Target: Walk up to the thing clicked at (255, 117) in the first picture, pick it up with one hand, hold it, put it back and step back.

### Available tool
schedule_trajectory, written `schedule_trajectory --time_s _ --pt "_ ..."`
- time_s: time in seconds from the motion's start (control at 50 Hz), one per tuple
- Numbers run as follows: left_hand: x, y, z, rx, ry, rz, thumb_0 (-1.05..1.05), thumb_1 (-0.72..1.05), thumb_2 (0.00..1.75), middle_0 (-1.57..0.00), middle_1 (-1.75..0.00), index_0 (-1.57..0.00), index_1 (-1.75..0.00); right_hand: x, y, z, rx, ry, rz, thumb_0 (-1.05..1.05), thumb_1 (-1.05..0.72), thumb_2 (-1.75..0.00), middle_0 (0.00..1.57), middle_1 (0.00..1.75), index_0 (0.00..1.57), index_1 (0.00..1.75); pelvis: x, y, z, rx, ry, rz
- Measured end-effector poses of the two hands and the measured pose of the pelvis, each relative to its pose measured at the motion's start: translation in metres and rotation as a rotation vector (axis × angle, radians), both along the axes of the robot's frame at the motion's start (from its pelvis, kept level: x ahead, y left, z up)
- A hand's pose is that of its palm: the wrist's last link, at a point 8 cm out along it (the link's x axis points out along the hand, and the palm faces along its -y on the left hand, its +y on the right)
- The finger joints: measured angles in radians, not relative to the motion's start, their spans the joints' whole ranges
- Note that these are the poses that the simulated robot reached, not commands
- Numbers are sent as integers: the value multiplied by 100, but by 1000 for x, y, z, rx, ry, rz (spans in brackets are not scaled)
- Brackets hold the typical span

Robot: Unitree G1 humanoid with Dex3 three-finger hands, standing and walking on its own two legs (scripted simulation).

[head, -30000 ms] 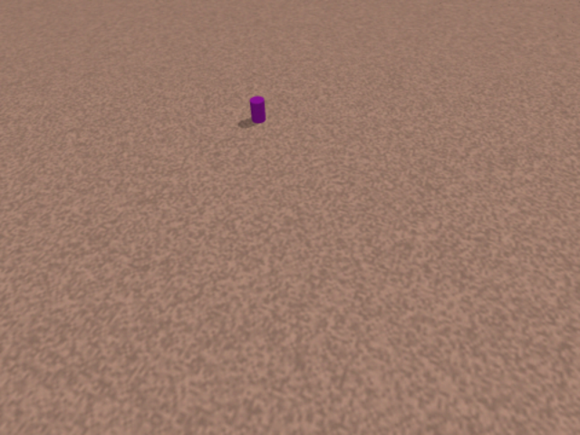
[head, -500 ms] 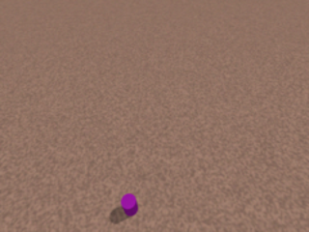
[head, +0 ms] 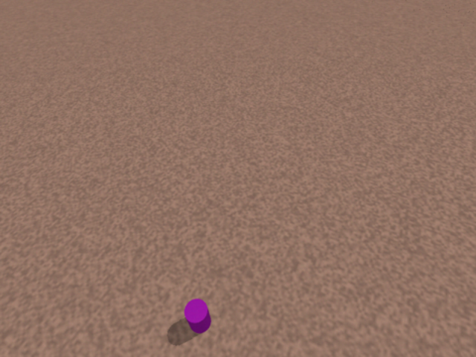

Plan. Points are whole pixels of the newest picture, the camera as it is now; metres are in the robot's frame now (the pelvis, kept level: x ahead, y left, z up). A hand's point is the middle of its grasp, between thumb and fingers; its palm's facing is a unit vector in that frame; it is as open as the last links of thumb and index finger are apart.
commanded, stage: stand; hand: left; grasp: from the side
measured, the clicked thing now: (198, 316) +0.42 +0.21 -0.71
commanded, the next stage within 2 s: step back in 0.54 s
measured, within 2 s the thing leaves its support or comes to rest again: neither
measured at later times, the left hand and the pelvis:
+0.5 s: hand out of the picture +0.08 +0.25 -0.16, palm faces -0.01 -0.94 -0.35, open 7.4 cm; pelvis +0.01 +0.00 +0.00, yaw +0 degrees
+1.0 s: hand out of the picture +0.08 +0.31 -0.18, palm faces -0.02 -0.93 -0.37, open 7.4 cm; pelvis -0.06 +0.05 -0.02, yaw +0 degrees
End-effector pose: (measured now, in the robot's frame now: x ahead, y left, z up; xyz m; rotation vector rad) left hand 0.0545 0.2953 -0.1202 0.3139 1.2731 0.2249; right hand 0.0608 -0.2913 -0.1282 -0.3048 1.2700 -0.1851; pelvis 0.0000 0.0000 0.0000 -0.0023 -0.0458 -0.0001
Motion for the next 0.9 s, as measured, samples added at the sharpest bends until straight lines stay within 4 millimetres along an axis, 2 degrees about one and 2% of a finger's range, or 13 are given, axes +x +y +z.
schedule_trajectory --time_s 0.54,0.66,0.76,0.84,0.9 --pt "16 -4 3 2 -26 -10 0 90 90 -20 -30 -20 -30 13 -7 2 -2 -16 3 0 -91 -90 20 30 20 30 7 -5 0 1 4 -1" --pt "17 7 -1 14 -52 13 0 90 90 -21 -30 -20 -30 14 -14 -1 -17 -30 -14 0 -90 -90 20 30 20 30 -10 -1 -7 -11 11 12" --pt "24 29 -8 31 -77 -27 0 90 90 -21 -30 -21 -30 0 -12 2 -63 -25 -19 0 -91 -90 20 30 20 30 -23 18 -16 -2 19 13" --pt "39 51 -24 25 -130 -38 1 90 90 -21 -30 -21 -30 -24 -1 0 -117 9 0 0 -91 -90 20 30 20 30 -35 36 -30 -9 27 24" --pt "40 57 -26 24 -144 -34 0 90 90 -20 -30 -20 -30 -44 12 5 -116 50 9 0 -91 -90 20 30 20 30 -46 41 -26 -17 26 32"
